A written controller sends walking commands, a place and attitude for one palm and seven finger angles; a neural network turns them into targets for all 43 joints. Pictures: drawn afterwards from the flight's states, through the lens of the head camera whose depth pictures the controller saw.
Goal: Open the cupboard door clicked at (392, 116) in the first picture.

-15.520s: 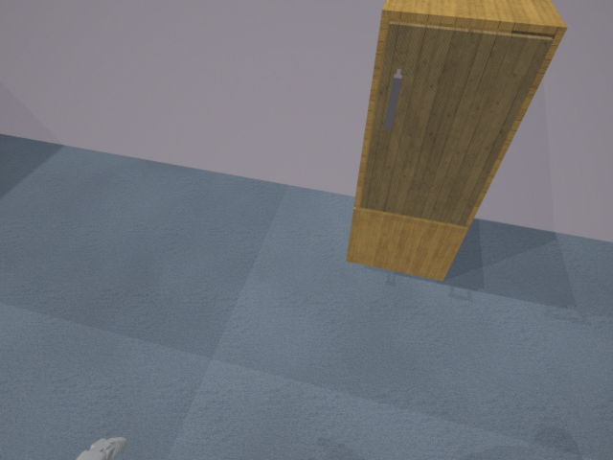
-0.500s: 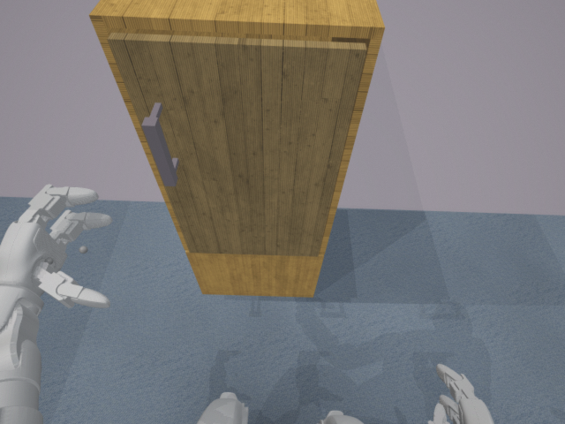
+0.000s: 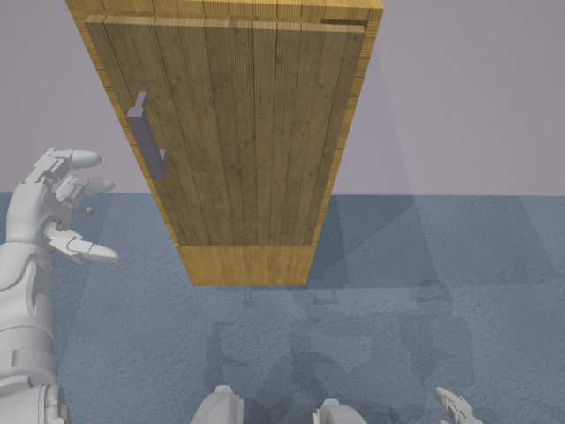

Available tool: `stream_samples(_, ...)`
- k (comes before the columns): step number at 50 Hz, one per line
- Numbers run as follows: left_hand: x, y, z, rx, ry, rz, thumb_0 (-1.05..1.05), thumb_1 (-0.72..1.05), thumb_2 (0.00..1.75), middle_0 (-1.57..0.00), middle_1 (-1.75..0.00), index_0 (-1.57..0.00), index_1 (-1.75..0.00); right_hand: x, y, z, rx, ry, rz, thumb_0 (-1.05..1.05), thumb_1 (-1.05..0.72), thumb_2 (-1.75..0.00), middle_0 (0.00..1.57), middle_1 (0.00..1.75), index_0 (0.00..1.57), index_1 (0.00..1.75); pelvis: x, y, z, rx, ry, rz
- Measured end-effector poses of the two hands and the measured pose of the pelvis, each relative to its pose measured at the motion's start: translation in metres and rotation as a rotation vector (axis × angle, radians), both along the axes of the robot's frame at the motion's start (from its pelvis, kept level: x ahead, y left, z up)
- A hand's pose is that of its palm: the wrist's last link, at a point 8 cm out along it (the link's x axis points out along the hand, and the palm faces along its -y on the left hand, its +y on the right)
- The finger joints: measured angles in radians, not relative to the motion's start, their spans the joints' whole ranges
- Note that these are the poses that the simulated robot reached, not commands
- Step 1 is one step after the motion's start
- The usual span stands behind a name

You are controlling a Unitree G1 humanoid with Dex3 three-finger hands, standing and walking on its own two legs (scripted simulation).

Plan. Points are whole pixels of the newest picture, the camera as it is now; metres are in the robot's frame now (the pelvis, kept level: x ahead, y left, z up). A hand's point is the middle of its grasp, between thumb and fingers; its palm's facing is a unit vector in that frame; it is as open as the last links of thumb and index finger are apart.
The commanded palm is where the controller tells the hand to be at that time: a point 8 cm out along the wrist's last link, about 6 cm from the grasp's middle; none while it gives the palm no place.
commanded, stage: move the hooked fingers beside the handle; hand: left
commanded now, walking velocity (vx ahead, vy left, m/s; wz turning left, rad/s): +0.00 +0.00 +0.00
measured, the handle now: (151, 138) +0.53 +0.22 +0.06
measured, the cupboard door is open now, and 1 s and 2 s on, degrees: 0 0 0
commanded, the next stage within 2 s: slide the fingers in behind the handle in 1.62 s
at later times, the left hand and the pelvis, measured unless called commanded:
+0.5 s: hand (98, 175) +0.44 +0.27 +0.08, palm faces +0.03 -1.00 -0.02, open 14.0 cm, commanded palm +0.42 +0.32 +0.06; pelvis +0.00 +0.00 -0.01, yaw -1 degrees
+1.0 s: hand (110, 154) +0.48 +0.27 +0.07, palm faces +0.04 -1.00 -0.03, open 14.0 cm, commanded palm +0.46 +0.32 +0.06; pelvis +0.00 +0.00 -0.02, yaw -2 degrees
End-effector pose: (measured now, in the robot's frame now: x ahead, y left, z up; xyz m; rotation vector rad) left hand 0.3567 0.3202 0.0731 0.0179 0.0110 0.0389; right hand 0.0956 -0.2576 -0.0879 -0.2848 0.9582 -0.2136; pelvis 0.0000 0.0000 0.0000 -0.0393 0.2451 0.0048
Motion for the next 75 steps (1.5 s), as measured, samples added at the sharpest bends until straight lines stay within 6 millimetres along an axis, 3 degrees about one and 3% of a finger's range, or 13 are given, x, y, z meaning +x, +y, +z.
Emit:
stream_samples(10,0.026,-0.002,0.004,0.001,-0.008,-0.020,-0.01,-0.50,0.30,-0.30,-1.20,-0.30,-1.20,-0.023,-0.004,-0.007,-0.006,0.085,-0.034,0.01,-0.90,-0.90,0.20,0.30,0.20,0.30,0.000,0.002,-0.003,-0.004,0.024,-0.008)
stream_samples(17,0.040,0.004,-0.005,-0.009,0.021,0.010,-0.01,-0.50,0.30,-0.30,-1.20,-0.30,-1.20,-0.037,-0.010,-0.010,-0.021,0.139,-0.054,0.01,-0.90,-0.90,0.20,0.30,0.20,0.30,-0.002,0.000,-0.007,-0.005,0.041,-0.010)
stream_samples(23,0.053,0.005,0.003,0.009,-0.035,0.003,-0.01,-0.50,0.30,-0.30,-1.20,-0.30,-1.20,-0.050,-0.013,-0.014,-0.031,0.191,-0.074,0.01,-0.90,-0.90,0.20,0.30,0.20,0.30,-0.003,0.000,-0.011,-0.010,0.058,-0.013)
stream_samples(43,0.101,-0.002,0.001,-0.004,0.015,-0.012,-0.01,-0.50,0.30,-0.30,-1.20,-0.30,-1.20,-0.085,-0.013,-0.023,-0.034,0.317,-0.131,0.00,-0.90,-0.90,0.20,0.30,0.20,0.30,-0.004,0.000,-0.019,-0.019,0.113,-0.021)
stream_samples(50,0.104,0.002,-0.002,0.014,0.009,0.000,-0.01,-0.50,0.31,-0.30,-1.20,-0.31,-1.20,-0.095,-0.010,-0.021,-0.028,0.346,-0.153,0.00,-0.90,-0.90,0.20,0.30,0.20,0.30,-0.001,0.001,-0.019,-0.018,0.126,-0.034)
stream_samples(58,0.100,0.010,-0.006,0.004,0.028,0.001,-0.01,-0.50,0.30,-0.30,-1.20,-0.30,-1.20,-0.092,-0.009,-0.020,-0.030,0.361,-0.148,0.00,-0.90,-0.90,0.20,0.30,0.20,0.30,0.001,0.002,-0.018,-0.025,0.120,-0.026)
stream_samples(67,0.098,0.005,-0.005,-0.019,-0.003,-0.010,-0.01,-0.50,0.30,-0.30,-1.20,-0.30,-1.20,-0.074,-0.008,-0.017,-0.037,0.325,-0.129,0.00,-0.90,-0.90,0.20,0.30,0.20,0.30,0.003,0.005,-0.016,-0.027,0.113,-0.021)
stream_samples(75,0.091,0.013,-0.005,-0.005,0.011,0.013,-0.01,-0.50,0.30,-0.30,-1.20,-0.30,-1.20,-0.063,-0.005,-0.016,-0.032,0.284,-0.117,0.00,-0.90,-0.90,0.20,0.30,0.20,0.30,0.003,0.006,-0.016,-0.028,0.105,-0.023)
